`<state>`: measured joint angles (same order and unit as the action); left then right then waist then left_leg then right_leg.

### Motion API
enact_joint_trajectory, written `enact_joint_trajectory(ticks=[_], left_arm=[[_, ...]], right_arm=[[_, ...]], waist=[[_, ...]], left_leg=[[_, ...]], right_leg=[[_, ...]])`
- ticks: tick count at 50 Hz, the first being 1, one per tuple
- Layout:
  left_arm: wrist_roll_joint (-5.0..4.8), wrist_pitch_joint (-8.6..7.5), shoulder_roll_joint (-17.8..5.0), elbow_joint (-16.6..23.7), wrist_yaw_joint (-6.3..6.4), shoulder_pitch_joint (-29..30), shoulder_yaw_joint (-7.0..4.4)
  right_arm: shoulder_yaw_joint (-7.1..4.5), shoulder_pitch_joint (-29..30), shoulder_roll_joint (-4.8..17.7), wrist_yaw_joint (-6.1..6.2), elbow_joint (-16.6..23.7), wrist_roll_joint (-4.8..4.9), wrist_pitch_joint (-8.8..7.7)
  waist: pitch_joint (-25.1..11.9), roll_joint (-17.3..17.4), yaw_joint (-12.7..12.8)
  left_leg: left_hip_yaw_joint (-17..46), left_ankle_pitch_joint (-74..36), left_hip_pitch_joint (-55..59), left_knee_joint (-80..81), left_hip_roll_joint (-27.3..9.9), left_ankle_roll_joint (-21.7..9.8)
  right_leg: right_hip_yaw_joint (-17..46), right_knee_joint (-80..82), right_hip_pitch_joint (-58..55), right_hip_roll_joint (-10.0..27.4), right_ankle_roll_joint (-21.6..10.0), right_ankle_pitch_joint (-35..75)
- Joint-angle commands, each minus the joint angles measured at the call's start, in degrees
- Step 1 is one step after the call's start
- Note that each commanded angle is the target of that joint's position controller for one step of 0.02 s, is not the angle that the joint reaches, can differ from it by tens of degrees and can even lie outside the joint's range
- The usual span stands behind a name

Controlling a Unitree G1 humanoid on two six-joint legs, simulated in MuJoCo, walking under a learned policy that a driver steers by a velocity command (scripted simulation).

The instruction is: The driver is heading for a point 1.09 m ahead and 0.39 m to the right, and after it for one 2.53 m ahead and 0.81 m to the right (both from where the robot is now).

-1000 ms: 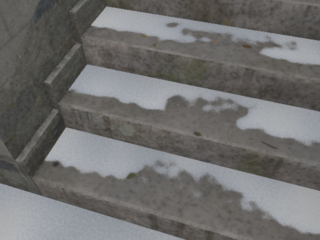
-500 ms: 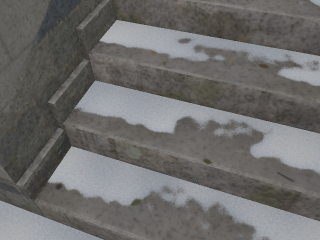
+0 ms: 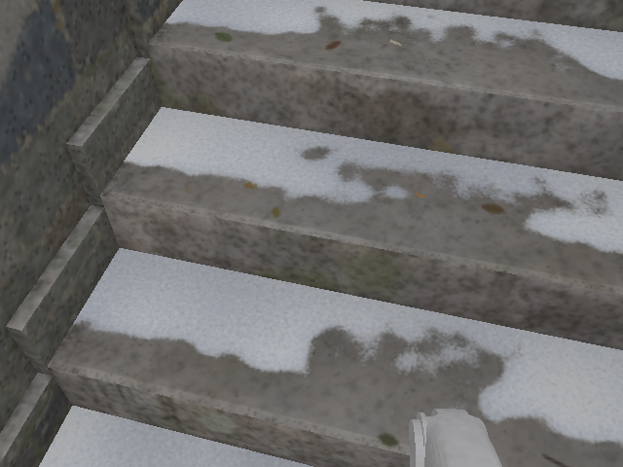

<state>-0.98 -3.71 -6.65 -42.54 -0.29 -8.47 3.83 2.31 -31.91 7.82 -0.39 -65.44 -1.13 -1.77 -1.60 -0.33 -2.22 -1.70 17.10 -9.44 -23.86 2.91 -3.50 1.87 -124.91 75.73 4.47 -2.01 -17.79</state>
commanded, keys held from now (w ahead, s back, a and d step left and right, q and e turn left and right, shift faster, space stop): w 0.32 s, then w+e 0.08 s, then e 0.60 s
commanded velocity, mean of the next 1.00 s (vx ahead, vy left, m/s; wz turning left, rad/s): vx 0.31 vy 0.00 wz -0.27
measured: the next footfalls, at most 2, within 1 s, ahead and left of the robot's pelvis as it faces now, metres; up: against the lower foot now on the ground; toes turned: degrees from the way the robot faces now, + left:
right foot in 0.16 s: +0.26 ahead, -0.13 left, +0.15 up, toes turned -6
left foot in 0.70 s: +0.60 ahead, +0.06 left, +0.31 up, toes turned -4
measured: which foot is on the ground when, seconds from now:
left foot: down 0.00-0.18, up 0.20-0.68, down 0.70-1.00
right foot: up 0.00-0.14, down 0.16-0.72, up 0.74-1.00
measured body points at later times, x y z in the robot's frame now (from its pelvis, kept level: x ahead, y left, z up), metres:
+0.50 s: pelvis +0.27 -0.05 +0.15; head +0.26 -0.07 +0.60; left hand +0.15 +0.15 +0.01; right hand +0.48 -0.23 +0.05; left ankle +0.35 +0.09 -0.29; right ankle +0.22 -0.12 -0.59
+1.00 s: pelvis +0.47 -0.02 +0.29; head +0.47 -0.03 +0.74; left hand +0.70 +0.17 +0.18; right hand +0.49 -0.29 +0.16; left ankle +0.56 +0.06 -0.43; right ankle +0.45 -0.16 -0.30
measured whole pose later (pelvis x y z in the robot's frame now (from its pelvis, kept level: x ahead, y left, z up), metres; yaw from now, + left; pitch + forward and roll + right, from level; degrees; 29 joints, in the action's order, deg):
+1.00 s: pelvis +0.47 -0.02 +0.29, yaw -18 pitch +6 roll +3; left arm 1.7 -3.1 -14.6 -49.9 -5.0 -6.4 -2.6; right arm -1.8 -11.6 11.9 1.6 -53.1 -2.7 -5.3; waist -6.5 -1.9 -1.8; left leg -15.0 10.5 -26.2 -31.2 -2.5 -3.5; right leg 4.5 -85.8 50.5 4.6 -2.1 -17.8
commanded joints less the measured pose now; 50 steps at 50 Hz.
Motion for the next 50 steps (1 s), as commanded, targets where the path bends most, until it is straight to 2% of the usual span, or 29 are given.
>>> enact_joint_trajectory(ticks=[1,2,4,6,8,9,10,11,12,13,14,16,17,18,20,22,28,31,32,35,36,37,38,39,40,42,44,47,50], left_arm=[[1.85,-1.74,-0.8,11.7,-0.27,12.0,2.24],[3.15,-1.61,0.8,14.0,0.03,14.7,3.27],[1.75,-1.67,1.2,14.1,-0.06,14.0,3.59],[0.3,-2.56,-4.6,12.8,-0.19,9.3,0.62],[1.04,-2.25,-10.1,7.8,-1.21,-4.6,-2.41],[2.05,-1.88,-16.3,2.8,-1.0,-15.8,-4.74],[4.1,-0.69,-22.2,-3.2,-0.17,-27.3,-6.81],[5.14,-0.75,-17.3,-5.0,1.4,-28.8,-6.11],[2.5,-0.96,-12.2,-7.0,1.06,-22.6,-4.94],[2.54,-0.68,-5.0,-8.9,-0.06,-16.8,-3.12],[2.09,-1.07,-4.5,-11.3,0.28,-11.4,-4.47],[3.07,-2.26,1.0,-14.4,-0.48,-10.5,-3.37],[2.95,-2.68,-0.5,-16.0,-1.26,-11.5,-3.99],[8.37,-2.25,-0.4,-14.4,-1.14,-8.0,-2.84],[9.84,-1.51,-4.1,-14.3,-1.83,-7.4,-3.04],[8.72,-1.28,-3.1,-17.5,-1.19,-18.5,-2.09],[10.02,-0.93,-1.4,-25.0,-1.98,-33.1,0.12],[6.2,-1.04,-3.2,-20.9,-5.01,-25.7,-0.46],[4.33,-2.68,-5.8,-18.2,-5.12,-23.2,-0.67],[2.13,-4.53,-15.7,-17.2,-5.42,-23.6,-4.76],[3.77,-3.87,-15.3,-18.0,-6.01,-23.2,-5.95],[7.73,-4.03,-3.4,-16.4,-5.72,-34.6,-3.18],[3.09,-1.81,-3.4,-14.8,-5.66,-26.7,-4.48],[0.61,-1.09,-5.1,-13.2,-5.74,-18.0,-6.68],[0.35,-1.11,-4.2,-12.1,-4.23,-14.2,-7.43],[3.48,-0.83,-1.7,-11.4,-2.38,-11.9,-6.14],[3.86,0.87,1.5,-10.7,-3.06,-10.3,-5.2],[2.68,0.39,-2.8,-8.1,-4.52,-6.1,-4.93],[2.83,0.86,-8.8,-4.9,-5.71,-0.3,-5.55]], right_arm=[[0.19,1.8,5.9,1.38,3.4,0.85,-0.77],[-0.5,-0.5,7.9,2.41,3.3,1.38,-0.7],[-1.32,0.6,9.8,3.34,3.6,2.97,0.07],[-1.98,-2.9,13.9,2.48,3.8,1.27,-0.17],[-2.96,1.9,15.6,2.23,5.1,0.23,0.16],[-2.91,4.3,12.7,1.96,8.1,-0.57,-1.36],[-1.61,3.0,4.1,-0.1,8.5,-1.42,-3.68],[-2.6,1.9,3.5,-3.2,6.9,-0.9,-5.89],[-2.45,12.6,2.4,-4.37,12.0,0.85,-5.99],[-2.02,22.7,2.7,-4.34,17.8,1.75,-5.33],[-2.91,18.9,0.7,-1.55,19.4,-2.54,-3.67],[-1.92,12.7,-2.9,-0.14,18.6,-1.38,0.34],[-1.46,13.3,-3.2,-0.09,20.0,-1.4,1.08],[-0.37,17.6,-0.6,-4.22,20.0,-0.12,0.57],[-1.03,20.7,2.6,-6.76,20.5,0.14,-0.97],[-0.23,26.4,1.8,-6.9,21.2,-0.75,-1.48],[2.56,48.7,1.5,-1.73,31.5,-0.16,-1.76],[3.38,56.1,-1.3,-3.79,32.8,-2.07,2.52],[2.27,49.9,-0.7,-4.33,31.3,-1.88,2.62],[-0.97,40.0,7.2,-2.6,27.9,-0.39,1.9],[-2.37,29.6,8.7,-0.59,25.4,0.41,1.59],[-2.44,19.8,8.9,0.51,23.3,1.53,1.29],[-3.95,7.1,11.4,0.97,22.2,-4.21,1.77],[-5.03,10.9,13.3,1.55,20.0,-5.66,-0.78],[-5.13,20.0,13.1,1.88,19.1,-2.79,-3.21],[-2.29,30.4,0.9,1.22,17.2,-0.42,-4.86],[-0.86,36.1,-4.6,2.05,18.0,0.01,-5.17],[-3.34,32.2,3.7,2.64,18.9,-2.04,-5.22],[-5.34,33.4,10.8,1.96,21.2,-1.51,-5.85]], waist=[[6.1,-0.7,1.5],[1.6,0.2,1.0],[-2.6,2.8,2.7],[-7.5,11.5,5.5],[-11.6,18.8,13.0],[-15.8,6.1,15.4],[-23.9,-22.6,15.3],[-21.4,-15.4,13.5],[-5.4,-9.0,10.1],[2.9,-1.8,7.0],[9.8,7.2,-0.8],[7.8,0.3,-4.1],[7.0,-2.1,-4.2],[3.1,-7.8,-1.7],[-1.0,-2.5,-2.3],[-2.5,-8.4,1.4],[-0.7,-1.3,6.8],[0.8,-6.8,5.1],[-1.0,-10.6,1.0],[-6.6,-11.8,-2.8],[-11.8,-11.1,-5.3],[-36.5,7.5,-2.6],[-37.2,17.8,-10.4],[-19.3,11.2,-8.5],[-8.5,8.4,-4.0],[-7.0,-1.8,2.8],[-5.7,1.1,6.9],[-10.2,1.9,5.4],[-9.1,0.9,5.2]], left_leg=[[11.1,0.6,-12.5,14.2,-11.8,-7.9],[12.5,-5.7,-15.2,21.1,-13.6,-10.0],[6.9,-25.8,-8.7,23.0,-14.1,-8.8],[3.5,-82.2,3.2,10.2,-13.9,-8.2],[3.9,-103.7,14.3,-7.7,-15.9,-7.6],[3.2,-91.1,-4.0,-26.7,-10.5,-6.1],[12.0,-10.0,-23.9,-51.7,5.2,-3.6],[25.1,-3.3,-32.7,-75.5,7.3,-3.9],[21.0,-3.0,-43.7,-81.7,4.1,-5.4],[16.1,-5.4,-47.5,-84.4,1.2,-7.0],[10.3,-8.6,-45.3,-78.0,-2.2,-5.3],[8.9,-7.0,-45.5,-85.3,-0.6,-4.9],[7.8,-7.8,-48.5,-87.3,-1.5,-5.1],[13.7,-17.4,-57.2,-86.6,-0.5,-13.0],[5.1,-23.0,-52.3,-80.8,-2.6,-14.0],[0.8,-16.5,-61.3,-96.1,-3.3,-11.6],[0.1,-8.6,-82.2,-79.0,-8.9,-7.2],[-5.6,-5.4,-47.3,-60.8,-7.9,-6.5],[-9.0,-6.3,-35.5,-60.3,-4.6,-4.4],[-10.0,-3.8,-25.3,-31.4,2.8,-2.8],[-3.0,-10.8,-12.9,-24.4,1.3,-4.3],[22.6,-40.3,19.9,-24.3,-16.8,-20.8],[51.2,-30.0,17.7,-5.9,-30.1,-28.1],[48.5,-8.0,1.2,0.6,-28.5,-19.8],[38.8,3.8,-11.9,0.8,-25.5,-16.0],[17.4,1.0,-20.3,-0.7,-20.3,-11.9],[6.3,-2.8,-22.8,2.1,-15.5,-8.3],[-0.5,-16.3,-19.7,4.6,-15.7,-10.9],[-7.4,-13.0,-16.6,10.1,-16.0,-7.7]], right_leg=[[-5.7,17.2,-0.2,2.1,1.9,8.6],[-8.4,25.3,-12.7,3.3,2.2,8.7],[-11.5,41.9,-29.3,1.8,0.4,1.7],[-18.1,50.2,-40.8,-7.0,-1.8,-11.7],[-9.3,66.0,-48.1,-7.6,-5.2,-8.7],[15.0,75.0,-66.3,3.3,-11.6,1.0],[52.6,104.6,-84.5,16.1,-20.7,3.3],[64.2,110.5,-81.7,18.9,-20.3,-8.0],[52.7,108.3,-72.1,17.5,-16.2,-18.4],[38.6,105.5,-60.2,15.6,-12.3,-16.3],[22.4,102.7,-50.0,9.6,-6.6,-12.1],[9.1,104.0,-46.2,5.8,-3.3,-5.8],[6.7,104.5,-46.8,4.6,-3.7,-6.1],[6.2,104.9,-49.0,2.9,-4.9,-3.3],[1.7,108.8,-43.9,1.1,-7.2,0.1],[5.0,110.0,-53.5,3.2,-11.0,7.8],[12.5,109.3,-75.8,8.5,-10.3,20.8],[5.8,120.9,-49.6,7.2,-10.7,28.2],[4.3,117.3,-48.8,7.4,-11.5,52.1],[4.0,105.7,-68.8,9.3,-9.7,94.8],[4.6,95.6,-69.1,8.7,-6.4,94.2],[5.9,76.4,-51.4,3.7,-2.9,63.7],[10.1,44.3,-41.1,-9.6,-1.0,5.1],[15.8,27.2,-30.0,-6.7,-1.0,8.2],[12.3,22.4,-27.1,-4.1,-0.3,8.6],[7.9,21.6,-28.6,-1.1,-2.4,6.1],[7.2,29.3,-30.5,0.2,-3.6,0.1],[3.7,25.8,-29.1,-1.0,-1.3,2.5],[-1.2,51.6,-37.1,1.7,1.9,-3.1]])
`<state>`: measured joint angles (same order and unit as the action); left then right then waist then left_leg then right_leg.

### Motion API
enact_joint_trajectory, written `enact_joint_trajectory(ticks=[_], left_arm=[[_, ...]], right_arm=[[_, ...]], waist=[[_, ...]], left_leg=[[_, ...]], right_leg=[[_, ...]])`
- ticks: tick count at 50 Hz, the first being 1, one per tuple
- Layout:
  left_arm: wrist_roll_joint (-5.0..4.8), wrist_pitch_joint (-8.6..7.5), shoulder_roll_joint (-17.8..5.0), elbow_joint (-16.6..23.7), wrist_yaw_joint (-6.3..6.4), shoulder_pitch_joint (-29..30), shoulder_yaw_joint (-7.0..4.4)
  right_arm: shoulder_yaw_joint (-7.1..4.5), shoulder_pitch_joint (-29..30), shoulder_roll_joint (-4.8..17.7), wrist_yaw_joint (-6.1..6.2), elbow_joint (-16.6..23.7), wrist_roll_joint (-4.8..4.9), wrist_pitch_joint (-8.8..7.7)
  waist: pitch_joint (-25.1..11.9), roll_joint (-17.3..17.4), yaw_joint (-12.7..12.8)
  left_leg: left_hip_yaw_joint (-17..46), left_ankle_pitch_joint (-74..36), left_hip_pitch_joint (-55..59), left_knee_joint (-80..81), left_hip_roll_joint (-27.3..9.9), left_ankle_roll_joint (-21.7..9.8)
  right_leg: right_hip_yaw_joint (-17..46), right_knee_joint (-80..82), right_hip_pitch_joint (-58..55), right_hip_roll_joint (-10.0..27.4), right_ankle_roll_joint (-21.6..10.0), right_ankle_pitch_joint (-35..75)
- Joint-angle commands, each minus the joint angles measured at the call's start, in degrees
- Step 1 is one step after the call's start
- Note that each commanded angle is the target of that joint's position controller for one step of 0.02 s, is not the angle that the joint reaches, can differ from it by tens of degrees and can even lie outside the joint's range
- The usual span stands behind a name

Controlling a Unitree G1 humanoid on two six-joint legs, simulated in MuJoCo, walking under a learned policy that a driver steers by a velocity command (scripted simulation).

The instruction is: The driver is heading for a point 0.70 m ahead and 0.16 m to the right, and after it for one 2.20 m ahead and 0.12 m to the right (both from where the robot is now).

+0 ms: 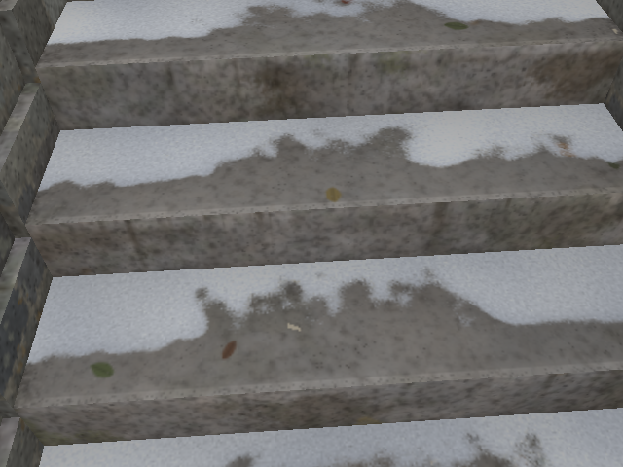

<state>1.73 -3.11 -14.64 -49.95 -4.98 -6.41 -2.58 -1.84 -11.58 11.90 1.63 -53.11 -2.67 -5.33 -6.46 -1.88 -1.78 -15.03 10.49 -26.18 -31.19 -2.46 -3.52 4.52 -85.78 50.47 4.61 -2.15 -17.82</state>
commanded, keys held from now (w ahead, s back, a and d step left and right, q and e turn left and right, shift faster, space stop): e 0.16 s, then w+e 0.32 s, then w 0.52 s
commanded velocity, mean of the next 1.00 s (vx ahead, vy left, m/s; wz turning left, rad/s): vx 0.31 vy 0.00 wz -0.40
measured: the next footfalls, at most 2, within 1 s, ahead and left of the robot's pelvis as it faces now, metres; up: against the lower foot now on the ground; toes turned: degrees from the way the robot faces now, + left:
right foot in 0.20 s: +0.07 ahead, -0.14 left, +0.00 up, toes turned -10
left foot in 0.70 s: +0.40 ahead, +0.06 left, +0.15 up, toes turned -20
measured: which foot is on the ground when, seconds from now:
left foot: down 0.00-0.22, up 0.24-0.68, down 0.70-1.00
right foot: up 0.00-0.18, down 0.20-0.72, up 0.74-1.00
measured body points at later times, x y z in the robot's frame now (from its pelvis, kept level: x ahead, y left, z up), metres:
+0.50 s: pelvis +0.10 -0.04 +0.01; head +0.10 -0.05 +0.46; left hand +0.09 +0.18 -0.14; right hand +0.20 -0.29 -0.11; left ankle +0.15 +0.09 -0.41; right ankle +0.03 -0.13 -0.72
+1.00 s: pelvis +0.36 -0.02 +0.15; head +0.36 -0.02 +0.60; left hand +0.66 +0.07 +0.07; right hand +0.15 -0.13 +0.01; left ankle +0.36 +0.07 -0.57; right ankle +0.39 -0.19 -0.33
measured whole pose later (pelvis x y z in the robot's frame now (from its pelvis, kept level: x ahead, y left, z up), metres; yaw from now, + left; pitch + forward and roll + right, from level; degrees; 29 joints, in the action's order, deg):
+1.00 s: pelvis +0.36 -0.02 +0.15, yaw -24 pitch +6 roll +2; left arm 2.5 -1.8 -11.8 -43.3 -4.6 0.7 0.4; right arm 2.6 -33.9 8.7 -3.2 -65.3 -6.9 -4.8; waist -6.6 -1.3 -4.4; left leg -5.4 22.2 -21.0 -37.0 3.1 -3.7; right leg 5.8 -106.9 73.3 0.5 -15.3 2.3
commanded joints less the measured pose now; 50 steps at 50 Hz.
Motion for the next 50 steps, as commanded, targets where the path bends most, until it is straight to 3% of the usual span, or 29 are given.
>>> enact_joint_trajectory(ticks=[1,3,6,8,10,11,12,13,14,16,19,25,27,28,30,31,32,34,35,36,37,38,39,40,42,43,46,48,50], left_arm=[[0.28,0.26,-1.8,2.5,-1.38,-1.8,0.28],[-0.11,0.19,-1.6,4.2,-1.2,-1.3,0.89],[-0.11,0.41,-1.4,6.5,1.25,-1.8,1.04],[-0.53,-0.97,-1.4,7.5,1.94,-1.5,0.56],[-0.01,-2.82,-5.2,6.3,2.73,-4.6,-2.79],[0.82,-3.31,-8.0,5.8,4.31,-8.3,-4.51],[-1.06,-3.05,-13.8,5.8,5.24,-14.1,-6.34],[1.38,-3.51,-12.4,2.3,5.67,-18.6,-6.5],[2.27,-3.66,-11.8,0.6,5.28,-15.7,-6.26],[1.68,-2.32,-6.1,-0.7,4.19,-13.0,-3.83],[2.44,-0.86,1.0,-1.6,3.38,-11.8,-0.04],[3.58,-3.12,0.4,-6.8,3.47,-21.9,2.77],[4.84,-3.31,-0.2,-9.0,3.41,-26.7,3.05],[5.78,-3.42,-1.7,-9.9,2.81,-28.3,3.24],[5.18,-3.08,-3.9,-8.8,1.57,-25.4,2.91],[1.58,-2.65,-6.3,-4.5,0.56,-16.8,1.88],[-0.65,-2.69,-6.7,-3.2,0.03,-15.5,1.6],[-0.7,-3.85,-13.0,-1.3,-0.92,-11.7,-0.44],[-2.18,-4.41,-15.2,0.0,-1.17,-10.7,-2.04],[0.8,-4.05,-9.5,-3.0,-1.9,-11.9,-1.73],[4.84,-3.59,3.9,-2.7,-3.33,-26.9,1.35],[1.21,-2.32,1.3,-2.5,-2.84,-18.1,0.0],[-0.1,-2.85,3.2,0.6,-1.22,-5.0,0.14],[-0.97,-3.22,2.3,1.2,0.37,-2.6,0.19],[1.01,-2.5,3.4,2.2,2.3,-1.7,1.36],[1.22,-1.44,3.6,2.7,2.22,-1.8,1.69],[1.45,0.39,4.0,5.8,0.97,1.2,3.59],[0.48,1.49,2.3,8.1,-0.19,4.5,3.53],[0.92,2.64,1.0,10.1,-0.34,7.7,3.16]], right_arm=[[-1.57,14.9,8.4,-0.07,10.2,0.16,-3.13],[-3.06,18.9,12.2,-0.02,13.0,-0.25,-3.32],[-3.81,14.4,10.9,-0.25,12.2,-0.62,-3.25],[-3.68,11.8,9.6,0.25,10.7,0.31,-1.37],[-2.58,2.7,6.1,-0.65,7.9,0.37,-0.25],[-1.17,3.6,2.2,-0.95,8.9,0.09,-0.18],[-0.13,11.4,1.2,-0.2,15.5,1.51,-1.84],[1.09,19.0,-0.2,-1.26,16.1,1.64,-2.0],[1.07,17.9,-0.2,-1.99,15.6,1.61,-1.76],[-0.41,12.5,4.7,-1.72,11.6,0.77,-0.71],[1.51,8.2,2.0,-2.47,10.9,-0.04,0.6],[4.15,10.5,1.2,-1.75,14.5,-1.2,1.52],[4.95,15.3,1.1,-1.9,17.2,-0.13,1.43],[4.89,17.6,2.3,-2.13,19.5,0.19,1.76],[5.67,20.0,1.7,-2.71,21.0,0.03,2.55],[6.38,24.0,0.9,-4.3,22.8,-1.0,3.83],[6.88,23.3,-1.9,-6.0,21.9,-0.46,4.24],[4.92,11.3,3.6,-7.6,18.1,1.28,4.44],[2.98,5.7,8.7,-7.76,17.3,1.79,3.56],[0.85,-9.6,12.3,-7.14,11.6,0.5,3.22],[-0.3,-27.7,17.5,-6.37,4.4,-0.57,1.8],[-0.4,-38.8,16.7,-5.01,2.5,-2.68,1.93],[0.28,-36.4,13.3,-4.79,-1.1,-1.69,0.48],[0.68,-26.2,10.8,-4.94,0.1,-0.09,0.01],[3.34,-12.3,-1.1,-4.9,-1.5,-0.55,1.06],[4.36,-8.2,-4.3,-4.57,-1.8,-0.8,1.29],[5.07,-10.7,-5.0,-4.45,-6.9,-4.32,0.29],[4.17,-6.3,-0.8,-4.93,-4.9,-5.16,-1.59],[4.75,-10.5,-0.9,-4.56,-4.4,-4.45,-3.51]], waist=[[-2.7,5.9,5.7],[-3.2,4.3,5.8],[-1.6,5.2,3.1],[0.2,4.6,1.6],[0.2,0.3,-1.5],[-0.1,-5.4,-0.5],[-1.8,-14.9,5.9],[1.1,-11.3,11.3],[5.0,-9.8,9.1],[4.6,-1.8,5.7],[3.2,-1.5,2.5],[3.2,-2.1,4.4],[5.7,-4.3,6.8],[6.6,-0.7,6.6],[6.6,-2.5,5.8],[6.6,-1.2,3.3],[7.7,-6.7,2.4],[1.4,-10.3,-3.4],[-2.1,-9.9,-5.7],[-7.0,-4.0,-9.2],[-27.4,22.7,-3.9],[-13.5,19.7,-12.6],[3.3,18.3,-12.0],[6.2,14.6,-7.2],[1.9,0.9,0.9],[2.1,0.1,3.4],[5.9,-0.1,3.8],[5.4,1.8,4.3],[3.0,5.2,3.0]], left_leg=[[4.5,-14.6,-1.5,18.3,-11.2,-6.7],[5.4,-26.1,5.0,16.3,-15.4,-9.2],[7.7,-24.2,16.8,13.7,-20.5,-10.9],[6.6,-11.0,22.2,10.6,-17.6,-9.3],[5.8,12.0,16.0,3.5,-14.4,-4.8],[1.4,17.5,5.5,-6.5,-9.4,-0.4],[3.8,23.4,-15.1,-17.4,0.3,4.3],[15.2,20.3,-27.8,-32.0,-0.1,3.9],[19.4,16.7,-36.7,-45.7,1.1,3.1],[22.5,7.7,-39.6,-65.2,1.8,0.4],[20.4,1.4,-43.1,-80.2,1.5,-0.3],[19.1,5.4,-60.3,-97.9,0.1,-0.7],[19.0,10.8,-62.0,-96.5,-0.6,-2.9],[19.1,7.2,-63.0,-83.2,-3.1,-2.7],[20.1,5.9,-55.3,-69.9,-6.1,-2.4],[12.2,18.8,-34.7,-53.6,-4.6,-1.4],[7.9,20.6,-17.9,-57.0,-1.7,0.9],[4.6,7.7,-7.6,-47.5,4.5,1.5],[2.9,10.3,-3.3,-32.2,8.9,1.0],[14.1,0.3,11.3,-20.1,6.2,-2.4],[56.0,-8.2,41.9,-6.9,-11.1,-20.2],[79.5,24.2,35.6,8.2,-14.6,-14.7],[72.6,47.5,24.3,10.2,-12.2,-11.0],[64.4,42.6,14.6,5.9,-11.6,-12.3],[51.2,26.0,2.1,3.6,-11.4,-13.4],[47.9,23.9,-0.8,5.4,-10.7,-12.5],[36.3,14.5,3.8,9.0,-8.6,-9.4],[25.6,14.1,-4.7,13.6,-4.8,-8.0],[23.8,4.3,-3.4,15.6,-5.9,-8.0]], right_leg=[[-5.2,13.8,-18.9,2.3,2.1,-0.8],[-3.7,20.9,-20.7,2.5,2.6,0.2],[-1.6,32.6,-20.3,4.2,3.8,-1.8],[-6.5,48.4,-20.3,0.8,2.1,1.0],[-7.5,57.2,-32.4,-4.5,-4.3,8.8],[2.3,58.8,-40.2,0.9,-11.3,14.3],[28.0,67.3,-51.4,10.9,-22.0,-3.7],[34.1,71.7,-55.8,10.9,-19.8,-19.9],[34.2,70.9,-53.9,11.2,-17.9,-20.9],[27.6,67.1,-45.4,9.7,-16.7,-13.6],[24.9,66.6,-36.6,7.2,-17.7,-10.6],[23.2,63.7,-41.8,5.9,-15.8,-3.9],[20.9,64.4,-40.8,5.6,-13.9,0.2],[21.9,65.9,-42.9,7.1,-12.5,-2.0],[21.6,71.7,-36.5,8.6,-11.9,-1.4],[16.3,80.2,-21.0,8.7,-12.8,-0.6],[15.2,81.2,-9.1,8.0,-14.2,10.5],[10.0,73.7,-22.4,8.8,-14.6,59.5],[6.4,65.9,-32.5,6.0,-13.5,74.9],[5.1,46.6,-30.2,2.0,-8.9,70.3],[8.0,24.5,-7.5,-10.4,-5.5,16.1],[18.1,1.6,8.6,-15.2,-6.8,12.1],[15.2,-12.8,21.2,-13.3,-8.8,15.8],[11.5,-17.0,21.9,-10.1,-9.9,20.1],[9.6,-25.6,14.8,-6.7,-12.5,20.3],[9.0,-27.1,15.0,-5.7,-12.9,18.1],[8.7,-28.3,28.5,-4.4,-15.5,18.2],[1.0,-21.4,21.8,-2.6,-15.6,21.4],[-2.7,-26.5,20.4,-1.5,-12.9,21.9]])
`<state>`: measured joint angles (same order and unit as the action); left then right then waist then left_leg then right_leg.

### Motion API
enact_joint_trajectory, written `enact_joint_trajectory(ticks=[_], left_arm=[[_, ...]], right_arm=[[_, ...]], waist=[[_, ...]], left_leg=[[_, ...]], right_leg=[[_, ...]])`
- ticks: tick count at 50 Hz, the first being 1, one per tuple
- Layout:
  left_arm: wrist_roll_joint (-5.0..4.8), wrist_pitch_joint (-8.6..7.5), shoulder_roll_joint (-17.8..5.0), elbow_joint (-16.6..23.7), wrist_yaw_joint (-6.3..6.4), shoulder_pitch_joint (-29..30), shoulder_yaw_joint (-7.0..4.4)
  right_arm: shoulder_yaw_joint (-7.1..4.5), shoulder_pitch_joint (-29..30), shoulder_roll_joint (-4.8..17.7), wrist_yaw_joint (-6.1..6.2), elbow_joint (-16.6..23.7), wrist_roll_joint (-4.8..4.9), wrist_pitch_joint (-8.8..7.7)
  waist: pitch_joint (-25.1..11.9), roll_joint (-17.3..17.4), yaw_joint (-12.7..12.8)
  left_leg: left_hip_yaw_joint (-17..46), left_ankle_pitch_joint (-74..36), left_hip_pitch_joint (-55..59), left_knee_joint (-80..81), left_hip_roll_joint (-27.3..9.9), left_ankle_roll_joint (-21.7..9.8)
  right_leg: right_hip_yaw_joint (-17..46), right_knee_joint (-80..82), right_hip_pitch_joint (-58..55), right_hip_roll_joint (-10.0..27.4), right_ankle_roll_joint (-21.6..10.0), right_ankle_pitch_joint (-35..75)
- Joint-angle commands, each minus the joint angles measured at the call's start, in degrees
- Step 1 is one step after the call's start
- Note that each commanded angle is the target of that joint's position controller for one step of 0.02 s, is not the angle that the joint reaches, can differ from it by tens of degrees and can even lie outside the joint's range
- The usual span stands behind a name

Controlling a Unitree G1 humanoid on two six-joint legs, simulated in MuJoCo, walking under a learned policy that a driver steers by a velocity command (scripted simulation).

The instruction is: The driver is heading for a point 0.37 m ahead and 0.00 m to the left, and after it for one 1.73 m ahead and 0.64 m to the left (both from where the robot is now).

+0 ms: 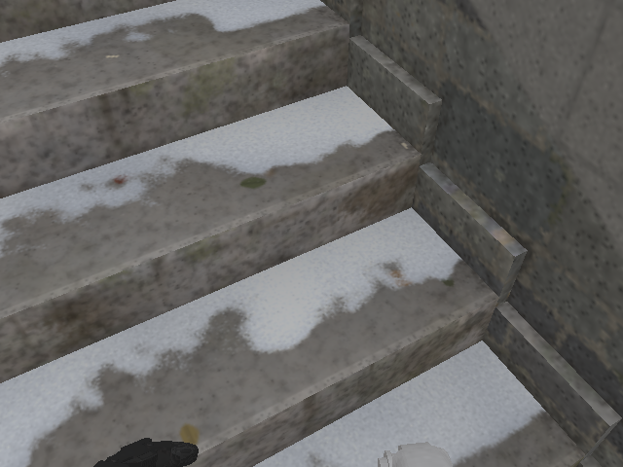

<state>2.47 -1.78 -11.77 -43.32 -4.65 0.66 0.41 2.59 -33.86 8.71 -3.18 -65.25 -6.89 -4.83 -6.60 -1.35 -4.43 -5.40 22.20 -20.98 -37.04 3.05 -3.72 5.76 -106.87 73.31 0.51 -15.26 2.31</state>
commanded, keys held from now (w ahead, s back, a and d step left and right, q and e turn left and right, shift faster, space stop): w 0.22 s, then q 0.78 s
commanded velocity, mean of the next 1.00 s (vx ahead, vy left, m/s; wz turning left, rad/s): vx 0.22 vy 0.00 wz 0.31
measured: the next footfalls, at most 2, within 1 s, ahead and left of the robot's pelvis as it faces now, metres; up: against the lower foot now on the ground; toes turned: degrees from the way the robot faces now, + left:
right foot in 0.28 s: +0.40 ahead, -0.12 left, +0.15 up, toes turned -5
left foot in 0.92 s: +0.53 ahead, +0.23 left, +0.31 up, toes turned +28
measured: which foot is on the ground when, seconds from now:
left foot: down 0.00-0.30, up 0.32-0.90, down 0.92-1.00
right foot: up 0.00-0.26, down 0.28-0.96, up 0.98-1.00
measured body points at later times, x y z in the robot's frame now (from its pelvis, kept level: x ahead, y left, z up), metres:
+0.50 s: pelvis +0.30 -0.04 +0.14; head +0.33 -0.01 +0.59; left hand +0.35 +0.21 -0.01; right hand +0.38 -0.28 +0.01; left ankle +0.22 +0.11 -0.35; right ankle +0.36 -0.11 -0.57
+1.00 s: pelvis +0.45 +0.09 +0.19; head +0.47 +0.10 +0.63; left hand +0.46 +0.37 +0.06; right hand +0.70 -0.05 +0.08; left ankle +0.49 +0.21 -0.41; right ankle +0.36 -0.11 -0.51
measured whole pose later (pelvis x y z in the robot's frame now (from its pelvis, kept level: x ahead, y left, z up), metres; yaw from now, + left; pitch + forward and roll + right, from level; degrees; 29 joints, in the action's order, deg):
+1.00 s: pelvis +0.45 +0.09 +0.19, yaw +22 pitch +6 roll -1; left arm 2.6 -6.3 -13.6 -49.6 -2.0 -11.3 -3.9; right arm 1.5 -3.9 11.0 -2.6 -45.1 -1.7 -2.8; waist -4.2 -0.3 -0.5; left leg -2.2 31.2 -55.2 -80.5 -1.0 -3.2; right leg -11.4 -39.9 10.9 9.1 1.6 -20.0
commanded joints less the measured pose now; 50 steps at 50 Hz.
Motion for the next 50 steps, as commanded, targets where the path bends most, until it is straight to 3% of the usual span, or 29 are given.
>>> enact_joint_trajectory(ticks=[1,4,5,8,10,11,12,13,14,15,16,17,18,19,21,22,26,27,30,34,38,41,42,43,45,47,48,49,50], left_arm=[[-0.23,1.55,0.4,4.2,-0.04,1.2,0.73],[-0.65,0.84,2.0,6.2,2.04,5.8,2.09],[-0.43,0.94,6.2,10.1,3.97,9.8,1.78],[-1.58,3.18,4.3,14.8,4.46,15.6,2.29],[-1.22,3.28,5.3,16.9,4.16,17.8,2.96],[-2.68,2.83,5.6,16.0,3.76,16.2,3.09],[-3.37,2.4,5.9,13.5,4.05,9.0,2.44],[1.44,5.19,8.5,21.1,-1.26,23.2,3.59],[-0.46,3.71,1.7,15.0,-0.28,10.0,1.46],[-0.34,3.51,-1.9,7.4,1.29,-2.9,0.32],[-1.77,3.11,-3.3,1.4,1.68,-16.4,0.38],[2.85,3.7,-4.4,-3.7,2.03,-30.5,-0.96],[4.67,1.49,-8.3,-5.9,2.48,-31.1,-3.72],[2.49,-0.72,-8.6,-6.9,3.14,-22.2,-3.64],[-0.39,-2.65,5.2,-7.0,1.67,-4.5,0.14],[0.61,-2.87,10.4,-7.9,1.16,-1.8,2.2],[1.42,-4.9,4.3,-6.8,3.15,1.9,-0.57],[1.95,-4.83,1.0,-6.4,3.07,1.7,-1.21],[4.17,-4.71,-2.2,-8.8,2.4,-4.2,-1.88],[4.61,-4.61,-3.6,-11.3,3.16,-11.8,-2.39],[4.28,-4.14,-2.5,-10.8,2.03,-13.5,-1.83],[3.85,-4.15,-7.1,-9.3,2.14,-11.6,-3.5],[2.31,-4.02,-12.0,-8.4,0.97,-10.4,-5.57],[2.98,-4.15,-9.8,-8.7,0.86,-12.8,-5.17],[2.5,-5.23,-10.0,-5.5,1.29,-10.1,-5.85],[-0.15,-6.3,-10.0,-4.8,1.8,-14.8,-6.55],[0.19,-6.63,-7.0,-3.5,3.53,-18.7,-5.54],[-0.47,-6.44,-6.4,2.8,3.96,-8.4,-5.21],[-2.44,-5.14,-6.8,5.4,3.01,-1.1,-5.25]], right_arm=[[0.43,5.0,2.2,0.45,5.5,0.15,-4.12],[0.62,-10.8,1.3,-1.09,-0.3,-0.91,-2.59],[-1.6,-3.0,4.1,3.51,3.9,7.11,-2.75],[-1.01,-5.6,1.4,7.24,1.2,8.23,-2.31],[-2.05,-8.6,3.1,7.76,0.8,9.2,-1.92],[-1.49,-5.1,1.4,7.46,2.0,9.47,-1.51],[-2.09,-4.1,5.3,6.81,2.8,7.66,-2.01],[-1.88,-12.9,7.1,-3.11,-3.2,0.97,-2.37],[-5.5,-2.6,13.7,-5.07,1.6,3.83,-3.2],[-7.04,-1.0,13.2,-5.71,2.9,3.5,-3.42],[-5.27,-10.1,6.3,-6.63,4.4,-0.72,-3.37],[-6.49,-8.5,6.9,-6.92,2.8,2.06,-0.81],[-7.58,-0.9,5.2,-6.53,3.8,6.3,0.16],[-8.06,4.4,4.2,-4.96,5.7,7.8,-0.2],[-6.18,9.8,-0.6,-1.53,7.2,6.24,-1.04],[-5.13,9.5,-3.6,-1.05,7.3,6.78,0.08],[-4.79,15.8,-3.1,-1.65,11.3,7.24,1.43],[-4.78,15.9,-2.1,-2.25,10.8,7.81,1.66],[-5.21,20.1,2.3,-1.18,12.3,7.33,1.68],[-4.21,28.1,3.2,1.4,17.4,7.81,2.43],[-3.03,33.6,3.8,2.01,22.4,6.45,4.87],[-1.63,36.8,1.0,0.79,24.3,4.86,5.69],[-0.55,40.2,0.8,-0.6,25.4,4.95,6.33],[-0.36,42.0,2.0,-0.61,24.2,5.78,6.66],[0.03,30.9,0.0,-0.45,21.6,5.17,4.49],[-2.11,33.3,7.3,0.14,23.0,8.43,0.78],[-2.57,29.0,10.3,1.22,24.1,7.51,0.55],[-5.26,14.4,18.4,1.43,22.7,3.9,0.59],[-7.57,9.3,24.0,1.55,20.2,2.55,-0.18]], waist=[[4.9,6.1,3.2],[6.9,4.9,-2.1],[13.7,-0.6,3.2],[14.3,3.7,0.9],[11.8,7.2,-1.9],[10.3,6.6,-0.6],[4.7,14.1,3.1],[-3.9,33.0,9.0],[-2.2,22.4,12.1],[-11.0,13.3,13.8],[-29.8,-5.1,12.9],[-28.3,-12.6,17.2],[-14.5,-5.5,15.9],[-6.8,0.4,11.4],[-3.8,5.2,3.4],[-4.1,5.4,0.1],[-2.0,1.4,-3.5],[-3.1,-3.9,-2.5],[-0.7,-2.6,0.2],[-0.3,-1.7,3.3],[-3.9,0.9,3.8],[-1.6,-2.6,3.3],[0.9,-3.2,3.3],[2.5,-2.0,6.9],[0.1,-6.1,4.3],[-4.7,3.1,4.3],[-12.8,10.3,4.2],[-17.8,18.2,-3.0],[-20.2,17.3,-5.9]], left_leg=[[15.3,-11.1,-0.8,21.0,-12.6,-8.8],[21.5,-19.4,27.9,18.5,-19.1,-11.9],[18.7,-8.1,14.6,24.0,-15.8,-8.8],[16.8,-11.0,13.4,30.8,-13.5,-7.9],[13.5,-29.4,20.3,39.7,-15.7,-8.8],[8.0,-45.0,19.5,39.2,-12.6,-7.9],[4.6,-84.9,21.5,29.7,-14.5,-8.0],[8.7,-117.7,22.6,27.1,-22.2,-12.3],[5.4,-124.0,31.9,19.0,-19.7,-8.5],[7.6,-116.2,18.7,4.7,-16.7,-6.3],[14.4,-82.2,-2.5,-9.4,-11.5,-4.3],[17.3,-15.6,-11.7,-34.0,-0.5,-1.5],[24.0,-19.9,-19.1,-62.7,0.7,0.4],[23.0,-20.4,-23.7,-73.8,-0.8,1.2],[20.3,-15.4,-27.5,-79.1,-4.2,-1.9],[19.3,-17.8,-26.9,-77.2,-6.9,-4.1],[11.7,-7.1,-29.6,-71.1,-7.6,-3.0],[8.8,-3.5,-28.7,-80.7,-6.0,-2.5],[11.9,-2.4,-41.3,-88.9,-4.0,-2.3],[16.1,0.2,-61.8,-87.9,-5.6,-0.6],[14.2,-5.2,-62.7,-76.7,-10.3,2.3],[7.4,-5.2,-54.7,-59.3,-13.0,2.4],[4.1,24.2,-44.4,-45.3,-10.6,3.7],[1.1,27.5,-43.9,-44.2,-8.0,3.1],[-1.1,8.0,-37.5,-39.3,-5.5,1.2],[6.4,-28.3,-23.0,-29.7,-2.9,-7.3],[23.9,-38.7,-1.0,-21.9,-6.6,-15.0],[45.8,-33.7,15.0,-1.1,-15.2,-18.8],[53.3,-22.3,17.2,5.5,-17.1,-15.5]], right_leg=[[-2.6,-11.4,5.6,1.7,0.3,-3.4],[2.9,-15.2,32.3,0.7,0.7,-10.0],[-9.5,-10.0,17.4,2.3,9.3,-20.9],[-12.1,4.7,5.7,5.5,13.5,-20.7],[-15.5,24.2,-7.2,5.3,11.9,-22.5],[-20.3,36.6,-19.6,1.4,10.1,-23.6],[-23.1,38.2,-33.1,-4.7,8.1,-31.8],[-20.4,36.6,-36.5,-3.3,5.8,-24.9],[-19.6,48.3,-37.3,-4.9,5.2,-18.2],[-12.8,52.5,-56.2,-3.8,3.9,-4.5],[12.9,58.5,-86.3,7.2,-7.1,7.5],[32.8,73.1,-92.3,17.9,-13.5,14.7],[38.6,81.6,-74.1,20.8,-9.9,9.5],[33.5,83.0,-64.1,21.6,-7.1,4.3],[15.3,80.7,-54.4,19.9,-2.7,8.2],[7.6,82.5,-50.3,18.4,0.7,12.0],[-14.9,86.2,-44.7,10.9,1.8,12.9],[-16.3,88.4,-44.3,11.3,0.1,15.9],[-15.4,89.8,-54.4,14.5,-0.9,16.5],[-13.0,88.9,-75.7,20.0,-1.3,20.2],[-15.1,90.4,-79.2,22.0,-0.5,13.0],[-20.0,94.1,-76.5,19.0,1.5,10.1],[-22.0,96.8,-71.5,20.6,1.7,7.2],[-20.5,95.6,-71.7,22.0,0.7,6.4],[-21.1,91.5,-79.8,25.3,-0.2,20.6],[-26.9,78.0,-73.6,14.1,6.3,35.2],[-25.2,67.3,-57.2,7.2,13.0,13.8],[-17.4,54.5,-41.4,-1.8,17.9,-29.8],[-4.1,37.3,-32.6,-3.1,18.2,-29.2]])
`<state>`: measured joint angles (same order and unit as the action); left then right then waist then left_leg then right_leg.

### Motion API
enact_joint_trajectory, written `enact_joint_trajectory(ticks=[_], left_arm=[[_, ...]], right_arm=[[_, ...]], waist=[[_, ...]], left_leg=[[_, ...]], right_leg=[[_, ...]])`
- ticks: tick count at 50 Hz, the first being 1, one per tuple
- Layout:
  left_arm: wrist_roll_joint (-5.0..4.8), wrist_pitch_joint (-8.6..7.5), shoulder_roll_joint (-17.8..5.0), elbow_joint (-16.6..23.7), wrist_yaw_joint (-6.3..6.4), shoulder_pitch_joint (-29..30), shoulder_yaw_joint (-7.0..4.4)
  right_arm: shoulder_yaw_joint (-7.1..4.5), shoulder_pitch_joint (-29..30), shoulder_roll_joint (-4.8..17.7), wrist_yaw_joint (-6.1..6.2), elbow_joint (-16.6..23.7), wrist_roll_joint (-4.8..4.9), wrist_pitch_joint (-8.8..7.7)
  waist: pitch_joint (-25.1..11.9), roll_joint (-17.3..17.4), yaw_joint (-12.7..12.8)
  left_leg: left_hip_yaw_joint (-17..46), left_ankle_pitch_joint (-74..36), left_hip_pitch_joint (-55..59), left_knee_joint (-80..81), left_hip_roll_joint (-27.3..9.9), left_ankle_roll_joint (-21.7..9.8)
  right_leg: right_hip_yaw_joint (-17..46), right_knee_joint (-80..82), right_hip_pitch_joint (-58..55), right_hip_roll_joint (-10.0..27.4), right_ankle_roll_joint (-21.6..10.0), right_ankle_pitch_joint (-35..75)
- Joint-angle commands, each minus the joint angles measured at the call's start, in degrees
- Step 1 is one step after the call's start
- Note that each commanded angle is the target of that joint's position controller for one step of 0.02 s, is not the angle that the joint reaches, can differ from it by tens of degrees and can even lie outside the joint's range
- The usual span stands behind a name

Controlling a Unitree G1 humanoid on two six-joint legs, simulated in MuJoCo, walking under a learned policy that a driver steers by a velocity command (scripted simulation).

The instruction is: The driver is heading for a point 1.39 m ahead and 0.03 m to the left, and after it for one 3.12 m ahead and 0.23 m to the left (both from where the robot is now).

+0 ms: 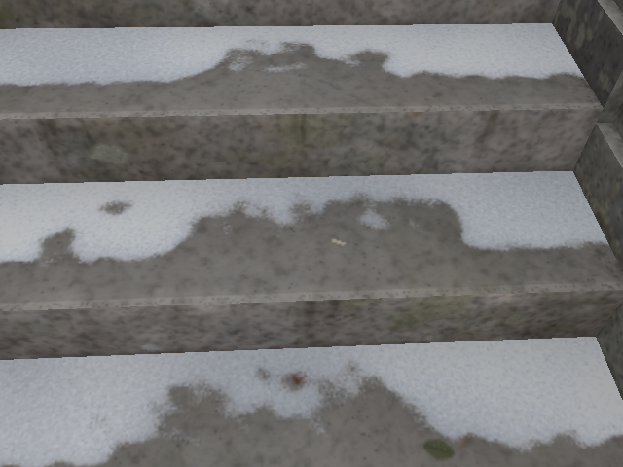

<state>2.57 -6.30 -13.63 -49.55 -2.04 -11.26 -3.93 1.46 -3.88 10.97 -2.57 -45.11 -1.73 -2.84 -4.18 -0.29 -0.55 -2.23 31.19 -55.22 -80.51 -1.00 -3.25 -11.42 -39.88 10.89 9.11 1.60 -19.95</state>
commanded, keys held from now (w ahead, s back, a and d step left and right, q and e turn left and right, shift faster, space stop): q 0.22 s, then no key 0.78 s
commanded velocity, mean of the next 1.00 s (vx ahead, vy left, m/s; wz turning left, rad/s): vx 0.01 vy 0.00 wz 0.26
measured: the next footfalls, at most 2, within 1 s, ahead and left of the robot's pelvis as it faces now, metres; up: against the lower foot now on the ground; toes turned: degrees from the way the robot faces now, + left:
right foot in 0.42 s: +0.17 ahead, -0.13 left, +0.00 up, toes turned +11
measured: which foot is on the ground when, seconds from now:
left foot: down 0.00-1.00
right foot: up 0.00-0.40, down 0.42-1.00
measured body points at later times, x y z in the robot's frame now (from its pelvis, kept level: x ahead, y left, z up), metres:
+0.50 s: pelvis +0.07 -0.03 +0.11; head +0.09 -0.04 +0.56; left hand +0.17 +0.23 +0.02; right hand +0.36 -0.20 +0.05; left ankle +0.09 +0.10 -0.60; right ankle +0.13 -0.14 -0.60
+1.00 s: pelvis +0.10 -0.01 +0.13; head +0.12 -0.02 +0.58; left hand +0.27 +0.24 +0.07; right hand +0.33 -0.21 +0.04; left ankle +0.09 +0.10 -0.60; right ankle +0.13 -0.14 -0.60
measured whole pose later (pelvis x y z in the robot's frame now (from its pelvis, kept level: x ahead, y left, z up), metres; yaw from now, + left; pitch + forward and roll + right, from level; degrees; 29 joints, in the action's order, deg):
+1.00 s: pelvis +0.10 -0.01 +0.13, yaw +11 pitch +2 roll -1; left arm 0.8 -3.8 -9.2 -34.6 -2.1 -4.3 -1.7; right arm -2.0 -6.1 12.7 -1.1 -39.7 0.4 -3.8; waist -0.9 2.5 0.2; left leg 5.2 18.3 -20.9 -37.0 1.9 -0.8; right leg -1.1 -34.0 19.2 0.1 0.5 -17.3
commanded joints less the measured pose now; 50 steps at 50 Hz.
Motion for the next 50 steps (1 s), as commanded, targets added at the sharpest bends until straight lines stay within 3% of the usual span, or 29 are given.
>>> enact_joint_trajectory(ticks=[1,2,3,4,5,6,8,10,11,13,14,15,17,19,20,21,22,23,24,25,26,28,31,32,34,42,44,48,50], left_arm=[[-3.25,-0.21,-4.0,11.2,0.12,11.2,-0.98],[-2.96,-0.33,-2.0,7.8,0.62,4.2,-0.71],[-1.6,-0.91,0.1,5.3,1.22,0.6,0.52],[-0.38,-1.03,-0.6,5.2,1.87,1.0,0.89],[-0.6,-0.62,-2.1,4.9,2.0,-0.5,1.02],[-0.97,0.09,-3.3,4.5,1.94,-0.2,1.08],[-0.73,1.14,-4.2,3.4,1.52,0.8,1.65],[-1.42,1.58,-6.7,6.4,2.97,5.2,1.18],[-0.75,1.45,-6.7,7.0,3.11,5.6,1.32],[-1.05,2.61,-4.9,9.4,2.22,6.4,2.23],[-0.88,2.49,-4.4,8.8,1.87,5.5,2.07],[-1.08,2.07,-3.3,8.7,0.87,2.6,2.61],[-1.78,0.52,-2.2,10.8,-1.19,2.1,2.7],[-2.44,0.03,-1.2,12.7,-1.63,2.1,3.04],[-3.18,-0.49,-0.7,13.8,-1.21,0.6,2.92],[-3.55,-0.47,-2.3,15.3,-0.22,1.5,2.41],[-3.32,-0.44,-6.7,18.0,0.54,5.5,1.67],[-3.0,-0.58,-8.9,19.0,-0.06,9.8,1.22],[-2.55,-0.27,-6.4,17.2,-1.05,6.1,1.53],[-3.98,-0.17,0.1,16.3,-2.77,9.6,4.04],[-5.06,-0.15,1.5,17.4,-3.6,12.0,4.3],[-4.85,-0.09,-0.5,16.4,-3.66,11.1,3.52],[-2.67,0.2,-1.2,16.0,-2.31,9.5,3.04],[-2.85,0.07,0.1,16.6,-2.26,10.9,3.43],[-2.67,0.45,-0.9,16.2,-1.7,9.2,2.77],[-1.97,1.41,1.4,17.6,-1.15,9.6,2.29],[-1.78,1.45,-0.4,18.6,-0.51,8.9,1.09],[-1.62,1.81,0.5,19.4,-0.13,8.3,0.94],[-1.81,1.56,-1.1,20.3,0.62,8.5,0.64]], right_arm=[[-7.19,-18.0,21.7,1.06,-0.4,-1.13,-2.91],[-6.54,-12.4,17.4,1.34,0.7,1.13,-2.46],[-5.15,-6.1,11.5,1.17,0.8,3.09,-2.33],[-4.13,-1.4,8.4,1.24,1.6,3.43,-2.05],[-3.8,2.0,6.5,1.4,2.7,2.31,-1.28],[-3.49,4.0,5.4,1.78,2.8,2.54,-1.27],[-2.47,5.4,3.1,2.81,4.0,2.25,-1.77],[-2.67,2.0,4.3,2.11,3.8,0.77,-2.04],[-3.06,1.9,5.2,2.19,5.1,0.69,-2.33],[-3.57,1.2,8.2,1.34,6.7,1.01,-3.53],[-3.7,1.0,8.9,1.31,7.5,1.35,-4.11],[-4.37,6.0,10.1,0.62,9.6,1.44,-4.01],[-4.38,3.7,9.4,-0.28,9.8,0.57,-3.28],[-3.23,4.1,7.0,-1.28,10.4,1.93,-2.81],[-2.98,4.8,6.3,-1.39,9.5,2.72,-2.21],[-3.17,-0.1,6.4,-1.27,7.8,3.69,-2.3],[-4.01,-4.2,7.2,-0.7,8.3,4.08,-2.47],[-3.58,-7.1,6.0,0.14,9.0,3.29,-2.87],[-3.91,-1.2,6.4,0.47,9.9,1.98,-1.75],[-4.5,-1.2,6.0,0.03,8.3,1.53,-0.82],[-4.8,-0.6,6.2,-0.03,7.9,2.08,0.13],[-4.83,3.7,6.4,-0.1,9.1,1.78,0.33],[-4.92,5.3,6.4,0.64,9.8,1.95,-0.67],[-4.76,5.2,5.9,0.88,9.9,2.2,-1.04],[-5.1,3.8,6.4,1.25,9.7,2.13,-1.44],[-5.16,2.9,6.2,1.42,9.5,2.0,-2.35],[-5.13,2.8,6.9,1.57,10.3,2.25,-2.33],[-4.85,2.4,7.5,1.5,10.7,2.26,-2.08],[-4.95,1.2,8.6,1.65,10.6,2.06,-1.78]], waist=[[-17.6,16.5,-9.3],[-15.4,15.1,-6.5],[-10.2,9.8,-2.9],[-6.9,4.8,-0.1],[-8.4,3.1,1.0],[-7.5,0.8,2.5],[-8.2,1.1,1.8],[-8.0,0.8,1.7],[-8.8,2.2,0.9],[-8.0,1.1,0.7],[-5.5,3.2,0.3],[-4.3,5.7,2.0],[-1.7,4.1,0.1],[0.4,3.9,1.2],[-0.9,3.2,3.3],[-1.5,4.2,2.4],[-3.9,1.2,-1.6],[-6.5,-4.5,-4.1],[-7.3,-5.4,-1.3],[-5.2,-4.1,-3.7],[-2.6,-1.9,-3.0],[-0.4,-3.1,-0.3],[-1.2,-3.0,1.3],[-2.0,-2.9,0.6],[-2.0,-3.3,1.0],[-3.4,-1.3,1.7],[-4.0,0.1,2.3],[-4.1,2.5,2.3],[-4.4,3.2,1.1]], left_leg=[[48.6,-24.4,44.4,50.4,-11.8,-15.0],[46.8,-16.8,37.5,48.2,-9.9,-15.1],[42.3,-8.9,29.9,45.6,-7.1,-13.7],[39.0,-5.1,23.8,44.2,-4.6,-12.6],[40.1,-8.7,23.5,47.1,-4.9,-13.3],[38.0,-11.0,23.8,47.7,-4.8,-12.3],[31.7,-15.6,24.2,47.1,-3.9,-12.1],[26.0,-20.5,24.9,48.8,-3.2,-11.5],[24.4,-23.4,25.5,49.4,-3.0,-11.4],[22.0,-20.8,27.5,55.0,-4.4,-9.5],[21.7,-17.1,25.9,55.6,-4.1,-8.1],[15.2,-21.0,19.2,55.6,-1.2,-6.3],[16.4,-22.5,20.7,52.9,-3.5,-8.5],[21.2,-22.9,25.7,48.7,-6.4,-10.2],[23.1,-26.7,26.6,46.3,-6.2,-10.7],[24.4,-31.9,28.9,45.2,-6.1,-10.8],[20.6,-28.1,29.4,41.8,-2.3,-6.4],[11.4,-22.1,27.2,39.4,3.1,-0.3],[8.1,-11.1,25.1,36.6,4.3,4.0],[8.6,-12.1,28.7,39.5,0.6,7.0],[9.8,-13.6,29.9,42.4,-0.5,7.8],[9.6,-12.9,28.2,45.8,0.3,6.3],[8.3,-16.0,27.3,46.9,0.3,4.2],[8.5,-17.5,27.7,47.4,-0.4,4.2],[7.8,-18.5,27.1,47.2,-0.4,3.6],[8.7,-26.1,29.5,48.5,-1.0,0.5],[10.1,-27.7,29.2,48.9,-1.2,-1.4],[12.7,-28.5,31.5,51.1,-2.4,-3.5],[13.4,-31.3,34.3,50.8,-2.9,-5.4]], right_leg=[[20.8,-44.3,34.9,-12.7,0.9,-1.5],[25.8,-52.5,35.6,-12.1,0.5,2.9],[25.8,-56.4,37.1,-11.2,-0.8,7.2],[24.5,-59.2,37.6,-11.0,-1.8,8.5],[24.9,-63.6,38.8,-11.4,-2.0,7.2],[24.9,-63.3,41.2,-10.3,-2.1,8.9],[23.6,-62.6,42.7,-10.0,-1.2,9.8],[21.1,-55.9,42.9,-8.6,2.5,7.7],[20.5,-53.8,41.7,-8.1,3.4,7.0],[14.5,-36.6,35.3,-5.7,5.8,-1.3],[14.5,-31.7,29.8,-4.7,5.9,2.6],[10.6,-28.4,18.4,-6.1,5.7,4.1],[11.7,-20.1,14.3,-6.5,5.1,5.0],[12.4,-8.4,14.1,-6.0,4.7,4.6],[12.1,0.6,10.2,-6.8,3.7,9.3],[10.9,4.7,8.3,-8.0,0.4,12.9],[16.4,2.1,6.8,-4.0,-7.1,29.9],[24.8,8.3,4.4,1.2,-15.8,31.8],[33.7,15.2,2.8,4.6,-18.0,18.9],[35.4,16.7,6.2,5.0,-13.9,7.9],[31.9,16.8,7.4,2.8,-9.9,0.1],[26.3,17.2,4.7,0.5,-6.4,-6.3],[23.7,16.5,-0.2,0.5,-7.5,0.1],[23.3,15.6,-1.0,1.0,-7.9,3.4],[22.3,15.3,-3.3,1.0,-8.8,6.7],[15.7,10.8,-3.4,-3.4,-6.9,13.5],[14.4,9.7,-4.0,-4.8,-6.3,14.0],[11.8,7.5,-1.4,-7.5,-4.4,13.9],[11.0,6.9,2.4,-8.5,-4.9,12.8]])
